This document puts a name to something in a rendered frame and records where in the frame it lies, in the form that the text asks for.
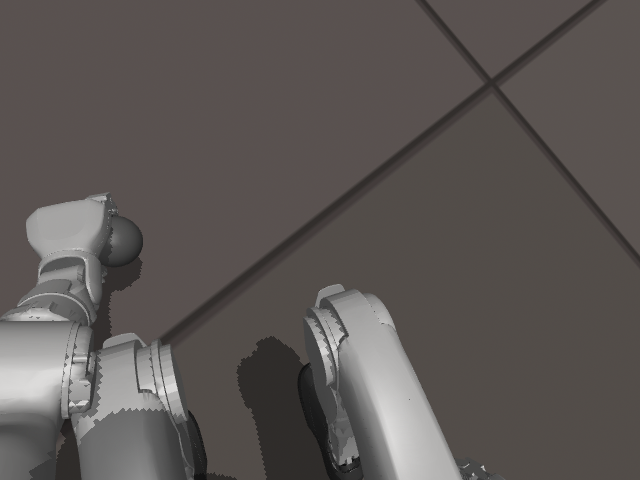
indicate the left robot hand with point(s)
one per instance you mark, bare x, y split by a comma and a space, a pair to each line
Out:
82, 225

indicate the left robot arm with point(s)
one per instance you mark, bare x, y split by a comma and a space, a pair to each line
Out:
47, 363

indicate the left robot foot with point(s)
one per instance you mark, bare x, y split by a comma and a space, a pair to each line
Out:
198, 450

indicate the right robot hand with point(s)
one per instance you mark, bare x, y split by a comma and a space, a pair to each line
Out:
472, 470

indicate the right robot foot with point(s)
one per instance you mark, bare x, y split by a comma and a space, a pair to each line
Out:
316, 421

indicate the ball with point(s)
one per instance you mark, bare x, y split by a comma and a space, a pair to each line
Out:
124, 244

